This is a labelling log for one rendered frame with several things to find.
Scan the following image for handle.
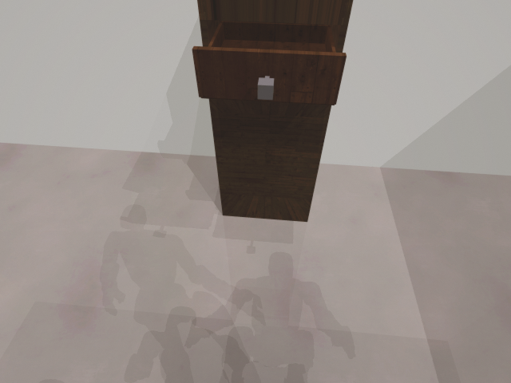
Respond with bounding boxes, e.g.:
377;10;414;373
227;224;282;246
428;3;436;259
257;76;274;100

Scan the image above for cabinet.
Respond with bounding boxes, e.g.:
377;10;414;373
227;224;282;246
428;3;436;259
197;0;353;222

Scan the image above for drawer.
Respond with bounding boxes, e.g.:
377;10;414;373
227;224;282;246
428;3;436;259
192;21;347;105

